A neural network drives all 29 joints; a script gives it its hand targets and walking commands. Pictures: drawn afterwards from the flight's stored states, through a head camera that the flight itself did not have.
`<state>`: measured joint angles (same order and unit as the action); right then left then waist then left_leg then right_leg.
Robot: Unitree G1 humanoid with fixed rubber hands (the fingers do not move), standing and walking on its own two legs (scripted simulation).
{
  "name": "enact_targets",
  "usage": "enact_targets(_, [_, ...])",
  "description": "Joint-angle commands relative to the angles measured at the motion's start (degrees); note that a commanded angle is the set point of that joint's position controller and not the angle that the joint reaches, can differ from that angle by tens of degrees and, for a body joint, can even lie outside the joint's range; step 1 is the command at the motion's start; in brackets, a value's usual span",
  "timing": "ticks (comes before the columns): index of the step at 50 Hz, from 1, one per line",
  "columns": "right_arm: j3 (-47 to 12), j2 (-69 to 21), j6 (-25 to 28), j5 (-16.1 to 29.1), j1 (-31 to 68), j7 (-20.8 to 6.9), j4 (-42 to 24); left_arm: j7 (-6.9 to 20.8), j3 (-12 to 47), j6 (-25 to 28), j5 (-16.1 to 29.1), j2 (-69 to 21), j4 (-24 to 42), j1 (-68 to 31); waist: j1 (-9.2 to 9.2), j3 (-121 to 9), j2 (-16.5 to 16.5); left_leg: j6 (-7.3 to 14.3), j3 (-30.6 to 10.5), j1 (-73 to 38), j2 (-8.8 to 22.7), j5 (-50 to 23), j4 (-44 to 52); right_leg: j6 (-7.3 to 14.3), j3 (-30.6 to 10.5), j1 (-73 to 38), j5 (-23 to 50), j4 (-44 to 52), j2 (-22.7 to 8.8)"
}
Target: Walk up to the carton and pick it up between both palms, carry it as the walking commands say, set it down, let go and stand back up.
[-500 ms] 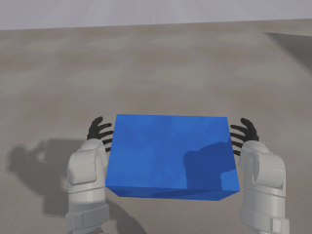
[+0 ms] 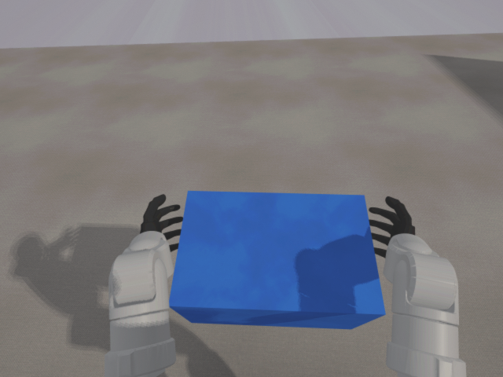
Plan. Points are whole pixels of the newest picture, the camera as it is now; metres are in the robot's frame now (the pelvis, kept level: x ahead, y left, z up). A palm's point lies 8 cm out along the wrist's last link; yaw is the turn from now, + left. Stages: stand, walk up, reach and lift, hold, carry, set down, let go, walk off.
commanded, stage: carry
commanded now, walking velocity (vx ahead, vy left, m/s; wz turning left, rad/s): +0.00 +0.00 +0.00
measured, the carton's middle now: (272, 262) +0.31 +0.00 +0.01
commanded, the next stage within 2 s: none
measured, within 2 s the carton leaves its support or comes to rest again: neither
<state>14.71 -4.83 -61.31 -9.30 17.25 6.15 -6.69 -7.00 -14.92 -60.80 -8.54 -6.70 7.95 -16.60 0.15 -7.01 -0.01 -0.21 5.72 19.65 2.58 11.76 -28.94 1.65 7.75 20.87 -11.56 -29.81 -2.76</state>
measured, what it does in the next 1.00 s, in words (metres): stands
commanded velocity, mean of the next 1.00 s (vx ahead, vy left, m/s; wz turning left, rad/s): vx -0.03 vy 0.00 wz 0.07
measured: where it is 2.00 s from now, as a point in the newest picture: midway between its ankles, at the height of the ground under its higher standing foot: outside the picture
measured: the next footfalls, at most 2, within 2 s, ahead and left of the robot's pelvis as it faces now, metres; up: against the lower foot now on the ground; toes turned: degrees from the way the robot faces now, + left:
left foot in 1.68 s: -0.14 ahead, +0.12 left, +0.00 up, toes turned +20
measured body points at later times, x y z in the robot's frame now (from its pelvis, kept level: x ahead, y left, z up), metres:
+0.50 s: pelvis +0.00 +0.00 +0.00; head -0.02 +0.00 +0.45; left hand +0.30 +0.18 +0.09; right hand +0.30 -0.19 +0.09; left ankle +0.03 +0.12 -0.73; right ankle +0.04 -0.10 -0.73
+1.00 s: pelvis +0.00 +0.00 +0.00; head -0.01 +0.00 +0.45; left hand +0.29 +0.18 +0.10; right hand +0.30 -0.19 +0.10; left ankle +0.03 +0.12 -0.73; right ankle +0.04 -0.10 -0.73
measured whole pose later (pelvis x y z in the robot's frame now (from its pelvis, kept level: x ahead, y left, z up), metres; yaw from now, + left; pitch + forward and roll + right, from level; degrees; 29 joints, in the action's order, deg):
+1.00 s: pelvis +0.00 +0.00 +0.00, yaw +1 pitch +3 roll +0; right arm 13.8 -5.2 -61.0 -7.7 14.3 6.8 -14.1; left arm -7.5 -13.8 -60.4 -7.1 -7.6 15.1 -13.9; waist 0.7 -5.2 0.2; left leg -0.4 4.7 21.8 2.7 12.3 -31.6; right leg 1.7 8.9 22.4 -12.4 -32.1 -3.3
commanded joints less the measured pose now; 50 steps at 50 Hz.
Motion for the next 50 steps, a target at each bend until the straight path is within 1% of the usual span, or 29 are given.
enact_targets(1, [-40.3,-48.2,0.1,20.2,31.9,-12.8,-3.5,12.8,40.8,0.0,20.3,-47.9,2.7,-32.4,-0.03,-14.6,-0.6,0.8,-5.0,-4.8,5.2,-3.6,4.2,-0.1,-6.8,-6.3,2.6,5.5,-6.5])
enact_targets(45, [-39.1,-46.1,3.5,18.8,28.6,-13.5,-2.2,13.4,39.5,3.3,18.3,-46.1,1.0,-29.1,-0.02,-13.8,-0.7,0.7,-4.9,-4.7,5.3,-3.6,4.5,0.1,-6.5,-6.3,1.9,5.7,-6.8])
enact_targets(46, [-44.3,-50.7,2.5,22.6,30.7,-13.1,-11.6,13.1,44.5,2.3,22.1,-50.7,10.4,-31.2,0.04,-13.4,-0.5,0.7,-5.2,-3.8,5.5,-5.9,4.1,0.0,-5.9,-6.9,4.3,4.8,-6.8])
enact_targets(47, [-45.2,-50.7,1.2,23.4,32.5,-12.5,-13.6,12.4,45.0,1.0,22.8,-50.4,12.1,-32.5,-0.03,-13.6,-0.3,0.7,-5.5,-2.9,5.7,-9.7,2.0,-0.1,-5.5,-7.5,8.1,2.7,-7.0])
enact_targets(48, [-44.2,-48.9,-0.3,22.5,27.9,-12.2,-12.0,11.9,43.8,-0.5,21.9,-48.3,10.5,-27.4,-0.06,-14.6,-0.4,0.6,-5.4,-2.1,5.8,-13.3,-0.6,-0.3,-5.4,-8.6,12.4,0.7,-7.6])
enact_targets(49, [-44.3,-48.2,-1.6,22.5,24.1,-12.0,-12.4,11.6,43.7,-1.7,21.7,-47.4,11.0,-23.4,-0.02,-15.9,-0.6,0.4,-5.1,-1.4,5.9,-16.4,-3.0,-0.4,-5.2,-9.7,16.7,-1.1,-8.6])
enact_targets(50, [-44.1,-47.3,-2.6,22.6,23.5,-12.0,-12.2,11.3,43.4,-2.5,21.6,-46.2,10.9,-22.8,-0.01,-16.5,-1.0,0.2,-5.0,-0.4,5.8,-18.3,-4.9,-0.4,-5.0,-10.2,19.9,-2.6,-9.5])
